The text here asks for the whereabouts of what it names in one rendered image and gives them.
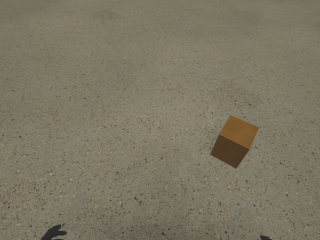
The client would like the robot left hand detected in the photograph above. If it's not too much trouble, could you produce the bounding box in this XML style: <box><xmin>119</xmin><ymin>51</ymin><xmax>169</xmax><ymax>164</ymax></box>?
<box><xmin>41</xmin><ymin>224</ymin><xmax>67</xmax><ymax>240</ymax></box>

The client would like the carton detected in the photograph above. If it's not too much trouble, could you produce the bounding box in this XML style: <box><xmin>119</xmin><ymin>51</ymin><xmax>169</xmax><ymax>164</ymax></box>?
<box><xmin>210</xmin><ymin>115</ymin><xmax>259</xmax><ymax>168</ymax></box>

